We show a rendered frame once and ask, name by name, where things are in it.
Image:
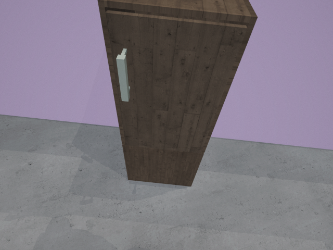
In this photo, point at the cupboard door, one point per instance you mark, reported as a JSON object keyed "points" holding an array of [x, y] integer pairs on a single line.
{"points": [[177, 71]]}

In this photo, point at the handle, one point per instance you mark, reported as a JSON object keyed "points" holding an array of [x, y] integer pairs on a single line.
{"points": [[123, 77]]}

